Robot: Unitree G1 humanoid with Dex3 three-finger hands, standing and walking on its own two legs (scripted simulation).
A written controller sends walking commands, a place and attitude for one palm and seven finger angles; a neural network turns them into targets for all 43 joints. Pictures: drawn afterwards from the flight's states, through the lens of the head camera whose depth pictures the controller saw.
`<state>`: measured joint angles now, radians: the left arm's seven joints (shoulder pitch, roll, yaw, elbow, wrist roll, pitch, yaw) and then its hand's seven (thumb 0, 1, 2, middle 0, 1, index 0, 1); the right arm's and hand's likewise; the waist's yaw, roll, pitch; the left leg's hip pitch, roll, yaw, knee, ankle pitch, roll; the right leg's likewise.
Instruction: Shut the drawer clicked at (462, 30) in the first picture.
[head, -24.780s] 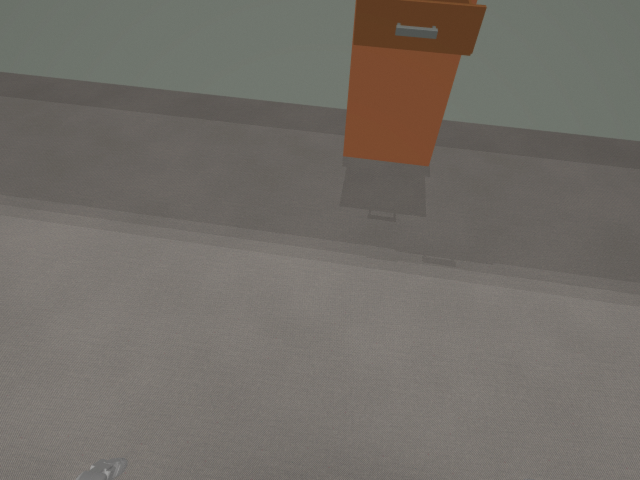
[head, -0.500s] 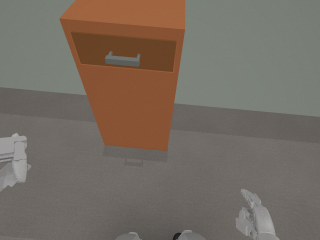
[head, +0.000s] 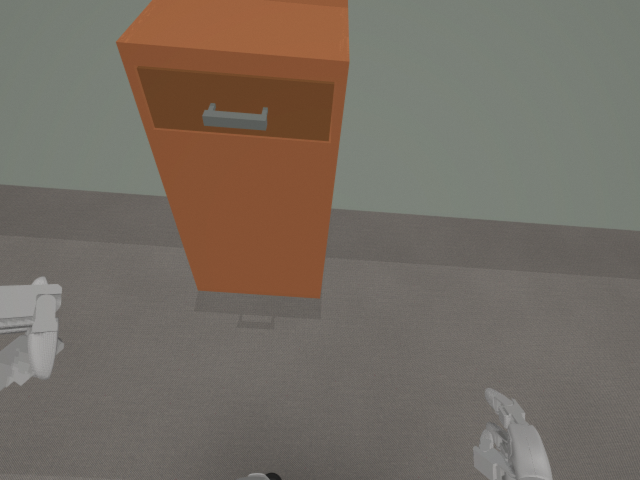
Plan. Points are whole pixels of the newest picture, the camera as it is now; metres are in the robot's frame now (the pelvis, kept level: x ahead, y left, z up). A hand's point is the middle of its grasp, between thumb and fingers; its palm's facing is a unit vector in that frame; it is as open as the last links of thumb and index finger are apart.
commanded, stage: stop stepping back and stand still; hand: left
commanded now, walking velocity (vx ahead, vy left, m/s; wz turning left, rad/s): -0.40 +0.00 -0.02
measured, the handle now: (237, 114) +0.80 +0.18 +0.00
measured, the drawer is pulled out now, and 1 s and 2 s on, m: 0.00 0.00 0.00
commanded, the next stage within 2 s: let the arm hang, fingers relaxed in 0.86 s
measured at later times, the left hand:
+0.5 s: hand out of the picture +0.13 +0.27 +0.18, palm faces +0.35 -0.85 -0.40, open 3.3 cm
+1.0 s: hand out of the picture +0.14 +0.26 +0.15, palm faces +0.25 -0.83 -0.50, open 3.2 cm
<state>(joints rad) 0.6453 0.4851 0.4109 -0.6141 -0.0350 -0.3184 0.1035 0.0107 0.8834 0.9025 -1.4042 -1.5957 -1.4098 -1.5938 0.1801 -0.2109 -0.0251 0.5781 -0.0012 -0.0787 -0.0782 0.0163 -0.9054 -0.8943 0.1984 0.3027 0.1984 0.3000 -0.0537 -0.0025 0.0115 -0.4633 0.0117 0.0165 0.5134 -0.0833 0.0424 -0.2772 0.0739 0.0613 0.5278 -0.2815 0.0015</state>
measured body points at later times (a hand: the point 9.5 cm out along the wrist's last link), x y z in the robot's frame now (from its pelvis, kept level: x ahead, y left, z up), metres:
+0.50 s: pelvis -0.07 +0.03 +0.01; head -0.09 +0.06 +0.46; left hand +0.11 +0.31 +0.20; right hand +0.07 -0.19 -0.05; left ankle -0.01 +0.11 -0.73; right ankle -0.07 -0.09 -0.72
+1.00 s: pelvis -0.07 +0.03 +0.01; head -0.08 +0.03 +0.46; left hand +0.12 +0.30 +0.17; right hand +0.07 -0.21 -0.08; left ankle -0.01 +0.11 -0.73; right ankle -0.07 -0.07 -0.73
